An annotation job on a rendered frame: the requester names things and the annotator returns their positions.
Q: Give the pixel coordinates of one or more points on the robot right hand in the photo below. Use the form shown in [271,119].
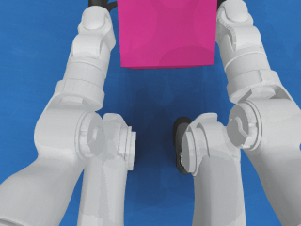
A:
[219,2]

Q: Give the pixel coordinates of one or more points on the right robot upper arm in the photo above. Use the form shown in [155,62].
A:
[269,132]

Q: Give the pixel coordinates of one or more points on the right robot shin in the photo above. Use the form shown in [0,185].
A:
[209,117]

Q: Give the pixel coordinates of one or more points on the robot right forearm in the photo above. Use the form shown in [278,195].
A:
[243,57]

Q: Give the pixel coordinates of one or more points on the left robot upper arm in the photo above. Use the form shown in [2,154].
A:
[39,195]

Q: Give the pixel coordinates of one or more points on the robot right thigh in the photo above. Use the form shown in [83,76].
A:
[218,186]

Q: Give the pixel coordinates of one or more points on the robot left forearm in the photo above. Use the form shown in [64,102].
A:
[87,66]

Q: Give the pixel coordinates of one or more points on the carton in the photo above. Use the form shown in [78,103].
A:
[166,34]

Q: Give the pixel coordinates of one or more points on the robot left hand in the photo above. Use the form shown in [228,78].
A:
[103,4]

